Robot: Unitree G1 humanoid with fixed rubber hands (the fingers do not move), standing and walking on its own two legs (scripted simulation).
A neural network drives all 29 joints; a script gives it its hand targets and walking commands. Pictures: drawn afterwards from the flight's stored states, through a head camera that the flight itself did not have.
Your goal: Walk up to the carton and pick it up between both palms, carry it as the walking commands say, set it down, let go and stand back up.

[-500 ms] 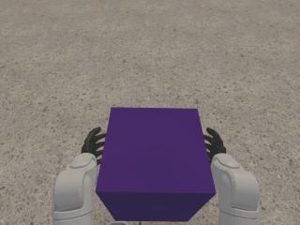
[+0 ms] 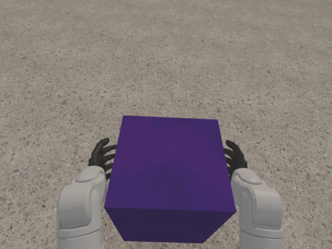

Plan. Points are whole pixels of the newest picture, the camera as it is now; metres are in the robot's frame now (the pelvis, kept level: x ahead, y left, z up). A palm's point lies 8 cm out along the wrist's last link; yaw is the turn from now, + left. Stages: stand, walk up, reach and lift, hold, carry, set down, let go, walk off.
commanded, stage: carry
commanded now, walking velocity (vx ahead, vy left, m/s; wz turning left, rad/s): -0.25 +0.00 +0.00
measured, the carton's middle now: (166, 185) +0.27 +0.01 +0.02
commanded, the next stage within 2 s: none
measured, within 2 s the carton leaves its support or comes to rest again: neither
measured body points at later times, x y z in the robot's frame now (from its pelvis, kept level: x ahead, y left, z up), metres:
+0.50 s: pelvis -0.18 -0.01 +0.00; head -0.19 +0.00 +0.45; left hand +0.09 +0.15 +0.07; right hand +0.10 -0.16 +0.07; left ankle -0.21 +0.09 -0.74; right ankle -0.10 -0.13 -0.73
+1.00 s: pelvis -0.21 -0.03 +0.00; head -0.24 -0.03 +0.45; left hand +0.06 +0.12 +0.08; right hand +0.05 -0.19 +0.07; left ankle -0.21 +0.09 -0.74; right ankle -0.12 -0.14 -0.74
